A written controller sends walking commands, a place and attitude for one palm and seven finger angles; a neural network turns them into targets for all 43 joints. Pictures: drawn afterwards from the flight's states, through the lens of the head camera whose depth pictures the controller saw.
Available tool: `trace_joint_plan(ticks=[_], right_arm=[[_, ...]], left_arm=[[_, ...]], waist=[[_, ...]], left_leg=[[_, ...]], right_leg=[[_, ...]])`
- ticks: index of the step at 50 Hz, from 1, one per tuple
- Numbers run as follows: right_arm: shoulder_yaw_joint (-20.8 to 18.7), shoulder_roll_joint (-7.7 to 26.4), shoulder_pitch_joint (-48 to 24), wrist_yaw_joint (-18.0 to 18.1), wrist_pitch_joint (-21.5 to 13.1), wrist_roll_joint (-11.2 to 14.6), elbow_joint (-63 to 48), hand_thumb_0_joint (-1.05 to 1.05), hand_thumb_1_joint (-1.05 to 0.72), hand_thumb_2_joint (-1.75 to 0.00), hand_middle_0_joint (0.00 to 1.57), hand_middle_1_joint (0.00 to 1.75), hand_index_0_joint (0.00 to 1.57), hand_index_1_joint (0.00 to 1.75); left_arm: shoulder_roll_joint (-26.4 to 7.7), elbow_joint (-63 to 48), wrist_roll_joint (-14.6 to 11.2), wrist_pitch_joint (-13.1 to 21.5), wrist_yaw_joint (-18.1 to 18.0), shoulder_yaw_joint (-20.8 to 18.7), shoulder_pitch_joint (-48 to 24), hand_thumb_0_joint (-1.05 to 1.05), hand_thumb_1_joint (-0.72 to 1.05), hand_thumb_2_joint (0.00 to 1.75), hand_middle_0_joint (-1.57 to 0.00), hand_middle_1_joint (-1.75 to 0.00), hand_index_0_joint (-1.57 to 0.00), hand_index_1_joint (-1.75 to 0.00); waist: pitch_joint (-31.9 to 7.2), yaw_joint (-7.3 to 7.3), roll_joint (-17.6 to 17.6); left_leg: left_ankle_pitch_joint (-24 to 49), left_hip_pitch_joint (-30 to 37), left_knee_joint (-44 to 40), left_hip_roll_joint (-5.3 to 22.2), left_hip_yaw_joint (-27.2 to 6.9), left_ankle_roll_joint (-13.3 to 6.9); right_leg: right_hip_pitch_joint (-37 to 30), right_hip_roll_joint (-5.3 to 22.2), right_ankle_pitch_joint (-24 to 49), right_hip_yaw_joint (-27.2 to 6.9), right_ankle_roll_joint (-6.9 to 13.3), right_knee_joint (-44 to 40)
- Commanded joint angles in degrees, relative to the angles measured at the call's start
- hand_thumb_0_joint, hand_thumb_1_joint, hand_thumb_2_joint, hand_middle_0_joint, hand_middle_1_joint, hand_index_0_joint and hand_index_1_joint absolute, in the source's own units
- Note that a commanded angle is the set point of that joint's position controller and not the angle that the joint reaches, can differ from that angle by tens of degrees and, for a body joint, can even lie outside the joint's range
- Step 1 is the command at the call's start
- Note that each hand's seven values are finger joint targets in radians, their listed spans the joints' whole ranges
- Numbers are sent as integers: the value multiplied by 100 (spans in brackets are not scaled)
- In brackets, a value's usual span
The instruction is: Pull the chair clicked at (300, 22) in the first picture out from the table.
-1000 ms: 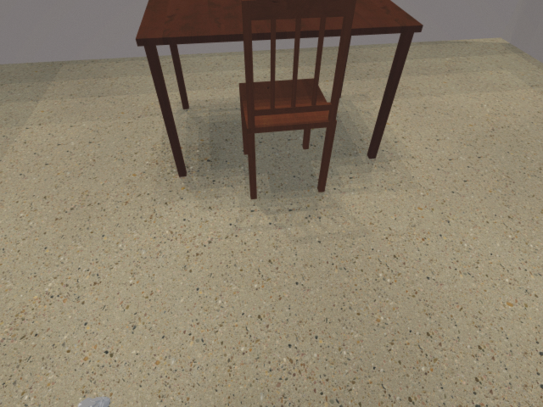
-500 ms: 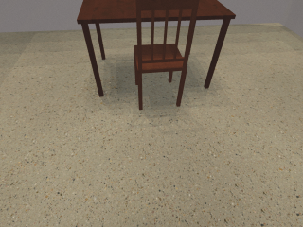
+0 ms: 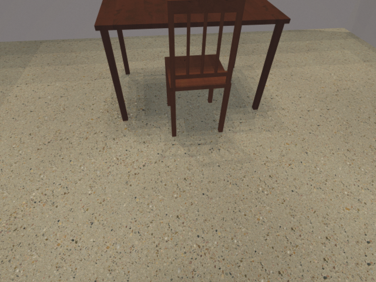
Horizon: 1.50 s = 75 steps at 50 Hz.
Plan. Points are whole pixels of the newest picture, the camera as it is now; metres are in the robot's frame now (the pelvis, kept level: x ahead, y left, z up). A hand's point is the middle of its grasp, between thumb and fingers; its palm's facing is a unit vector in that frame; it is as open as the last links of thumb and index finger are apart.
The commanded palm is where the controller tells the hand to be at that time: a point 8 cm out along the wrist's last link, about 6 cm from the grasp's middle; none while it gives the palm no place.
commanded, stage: look at it before walking up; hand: left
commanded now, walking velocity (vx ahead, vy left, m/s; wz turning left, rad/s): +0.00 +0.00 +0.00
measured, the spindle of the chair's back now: (203, 45) +1.30 -0.02 -0.08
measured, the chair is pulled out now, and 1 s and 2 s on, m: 0.00 0.00 0.00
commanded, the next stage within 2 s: walk to a spot facing it in 0.44 s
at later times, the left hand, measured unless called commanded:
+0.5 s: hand out of the picture +0.07 +0.25 -0.16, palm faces -0.02 -0.94 -0.33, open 7.4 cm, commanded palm none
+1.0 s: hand out of the picture +0.06 +0.15 -0.17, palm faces -0.10 -0.97 -0.20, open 7.4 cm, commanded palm none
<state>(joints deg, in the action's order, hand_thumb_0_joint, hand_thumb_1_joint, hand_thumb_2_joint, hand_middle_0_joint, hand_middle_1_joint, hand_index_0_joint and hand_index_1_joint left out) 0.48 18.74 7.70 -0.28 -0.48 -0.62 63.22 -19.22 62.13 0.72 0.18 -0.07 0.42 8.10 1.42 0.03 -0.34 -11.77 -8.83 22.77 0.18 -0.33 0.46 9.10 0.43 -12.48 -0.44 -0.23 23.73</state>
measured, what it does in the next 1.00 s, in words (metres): lifts its left foot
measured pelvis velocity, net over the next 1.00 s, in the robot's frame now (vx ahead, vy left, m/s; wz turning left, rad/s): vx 0.08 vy -0.03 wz -0.19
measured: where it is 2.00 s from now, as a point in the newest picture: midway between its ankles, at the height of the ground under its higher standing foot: (209, 253)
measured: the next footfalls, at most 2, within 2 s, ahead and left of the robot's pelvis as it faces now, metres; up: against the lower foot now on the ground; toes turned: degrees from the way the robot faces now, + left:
left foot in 1.28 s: +0.36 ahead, +0.07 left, +0.00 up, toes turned -15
right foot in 1.86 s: +0.43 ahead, -0.26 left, +0.00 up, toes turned -50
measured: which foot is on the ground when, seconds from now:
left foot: down 0.00-0.84, up 0.86-1.00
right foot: down 0.00-1.00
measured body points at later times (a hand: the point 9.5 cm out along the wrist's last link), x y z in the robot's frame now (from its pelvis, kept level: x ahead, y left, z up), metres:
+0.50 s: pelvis +0.01 +0.00 +0.00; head +0.01 +0.00 +0.45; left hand +0.07 +0.29 -0.13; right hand +0.09 -0.29 -0.13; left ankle +0.01 +0.13 -0.74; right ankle +0.01 -0.12 -0.74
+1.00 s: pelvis +0.08 -0.03 -0.01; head +0.09 -0.05 +0.44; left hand +0.07 +0.20 -0.15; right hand +0.08 -0.29 -0.16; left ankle +0.09 +0.10 -0.67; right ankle +0.02 -0.11 -0.74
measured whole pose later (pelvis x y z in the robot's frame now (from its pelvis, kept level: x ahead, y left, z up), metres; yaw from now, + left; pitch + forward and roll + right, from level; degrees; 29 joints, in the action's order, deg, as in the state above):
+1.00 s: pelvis +0.08 -0.03 -0.01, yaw -11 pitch +0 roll +0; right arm -2.0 13.0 13.3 -0.7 0.9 -1.3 59.1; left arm -9.0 58.6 1.3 2.2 0.4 -1.4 24.8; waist 1.6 2.5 1.1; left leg -20.8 -27.9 62.6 4.8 3.6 2.7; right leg 8.9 -3.0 -18.4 -0.6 3.5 27.4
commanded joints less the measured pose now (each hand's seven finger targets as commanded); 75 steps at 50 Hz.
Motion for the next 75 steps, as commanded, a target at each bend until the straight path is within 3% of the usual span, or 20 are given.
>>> trace_joint_plan(ticks=[1,27,30,33,36,38,40,41,42,43,46,51,60,62,63,64,65,67,70,75], right_arm=[[-253,1171,-303,88,-136,7,-368,0,-90,-90,20,30,20,30],[-237,1178,-362,100,-133,19,-324,0,-90,-90,20,30,20,30],[-120,552,111,97,-26,-36,-225,0,-90,-90,20,30,20,30],[-233,703,273,98,35,-72,-377,0,-90,-90,20,30,20,30],[-416,974,482,118,-10,-54,-590,0,-90,-90,20,30,20,30],[-469,901,549,122,-84,-61,-677,0,-90,-90,20,30,20,30],[-465,766,326,118,-96,-67,-766,0,-90,-90,20,30,20,30],[-421,544,243,104,-97,-50,-842,0,-90,-90,20,30,20,30],[-311,1,73,57,-122,10,-1157,0,-90,-90,20,30,20,30],[-326,292,-566,64,-194,-41,-1379,0,-90,-90,20,30,20,30],[-376,30,-454,14,-222,-61,-1288,0,-90,-90,20,30,20,30],[-427,-245,-185,-58,-117,-48,-1261,0,-90,-90,20,30,20,30],[-420,-393,-768,-92,-280,20,-1701,0,-90,-90,20,30,20,30],[-477,-177,336,32,-347,5,-1382,0,-90,-90,20,30,20,30],[-571,256,1307,139,-370,-32,-1112,0,-90,-90,20,30,20,30],[-730,980,2007,169,-387,-128,-950,0,-90,-90,20,30,20,30],[-672,1042,2163,153,-317,-56,-996,0,-90,-90,20,30,20,30],[-541,341,1155,145,-358,-61,-1144,0,-90,-90,20,30,20,30],[-384,-278,730,162,-459,-63,-1098,0,-90,-90,20,30,20,30],[-426,-322,1153,170,-542,-45,-933,0,-90,-90,20,30,20,30]], left_arm=[[-1160,-378,-1,111,-59,-220,-250,0,90,90,-20,-30,-20,-30],[-1148,-325,-6,120,-69,-211,-171,0,90,90,-20,-30,-20,-30],[-500,-234,14,-48,-63,-120,234,0,90,90,-20,-30,-20,-30],[-482,-477,63,-158,50,-208,308,0,90,90,-20,-30,-20,-30],[-256,-747,70,-122,137,-286,508,0,90,90,-20,-30,-20,-30],[-77,-910,77,-60,197,-330,459,0,90,90,-20,-30,-20,-30],[21,-779,82,-3,227,-388,1086,0,90,90,-20,-30,-20,-30],[-142,-619,102,63,202,-451,1632,0,90,90,-20,-30,-20,-30],[-844,-485,136,155,98,-615,2252,0,90,90,-20,-30,-20,-30],[-766,-422,-2,197,2,-585,2696,0,90,90,-20,-30,-20,-30],[-308,-594,54,244,-43,-472,2006,0,90,90,-20,-30,-20,-30],[-79,-573,57,358,-41,-464,2025,0,90,90,-20,-30,-20,-30],[-146,-499,124,302,-102,-569,1982,0,90,90,-20,-30,-20,-30],[-170,-611,73,304,-97,-622,1628,0,90,90,-20,-30,-20,-30],[8,-658,22,305,-54,-625,1673,0,90,90,-20,-30,-20,-30],[367,-766,-63,278,41,-615,1943,0,90,90,-20,-30,-20,-30],[383,-968,-26,315,66,-568,1604,0,90,90,-20,-30,-20,-30],[377,-999,65,236,113,-601,1034,0,90,90,-20,-30,-20,-30],[519,-908,141,21,272,-600,1131,0,90,90,-20,-30,-20,-30],[587,-1154,167,-154,315,-595,658,0,90,90,-20,-30,-20,-30]], waist=[[-199,7,-21],[-332,22,8],[-299,-5,9],[416,-37,292],[518,-49,884],[411,-49,911],[212,293,609],[96,521,-68],[50,706,-2185],[275,941,-1601],[530,373,-278],[225,147,-560],[189,283,-915],[-169,-272,-694],[-842,-616,-97],[-1516,-704,1745],[-1212,-679,1304],[-49,-342,1064],[312,118,850],[318,106,601]], left_leg=[[553,0,-419,632,-562,-221],[941,247,-440,673,-503,-202],[-5,331,-221,678,-227,-101],[-1848,-153,-539,882,-443,-257],[-2429,-27,-964,1694,-1197,-753],[-1443,41,-744,1948,-991,-962],[-884,-557,294,1622,-192,-657],[-1058,-1332,1574,1115,368,-299],[-2221,-3198,3592,247,1112,133],[-2132,-3482,4121,343,264,69],[-1118,-3427,4324,718,49,163],[-139,-3090,3862,614,249,325],[-331,-1820,1697,300,472,158],[62,-74,667,141,508,55],[167,1593,542,649,135,-75],[65,2676,164,2608,-2184,-690],[-228,1992,-462,3168,-3062,-1109],[-1667,402,-1053,2776,-2206,-946],[-731,-602,-1085,2076,-542,-571],[24,-162,-1284,1997,386,-660]], right_leg=[[90,629,365,-599,204,-507],[-94,656,899,-555,185,-512],[219,496,-47,-639,153,-344],[1019,148,-1476,-663,207,-14],[1619,-238,-1274,-44,131,1424],[1598,-2,-1498,155,80,1750],[489,-33,-989,354,124,983],[-453,218,-877,-256,301,134],[-1427,1797,-945,-2983,932,-996],[-1076,2010,-102,-3790,1259,-1302],[-612,1683,234,-2742,1438,-1053],[-400,1092,1042,-1770,1123,-1091],[-323,965,1864,-1785,931,-523],[261,579,2448,-1506,706,537],[965,264,1894,-1233,536,1747],[2265,-527,-1418,-318,208,3797],[2658,-377,-2131,-360,194,4853],[3031,189,-1323,-269,166,5626],[2538,524,-422,-69,85,5178],[3135,661,375,1,-95,4670]])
